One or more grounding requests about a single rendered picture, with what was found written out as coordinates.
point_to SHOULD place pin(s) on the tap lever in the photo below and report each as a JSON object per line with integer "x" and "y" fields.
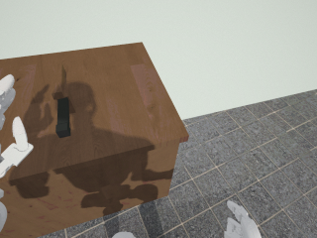
{"x": 62, "y": 127}

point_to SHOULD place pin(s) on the left robot hand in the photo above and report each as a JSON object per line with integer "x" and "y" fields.
{"x": 15, "y": 153}

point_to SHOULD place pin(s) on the counter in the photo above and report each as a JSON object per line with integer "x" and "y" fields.
{"x": 121, "y": 152}

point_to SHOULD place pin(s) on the right robot hand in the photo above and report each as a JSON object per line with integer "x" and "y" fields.
{"x": 246, "y": 229}

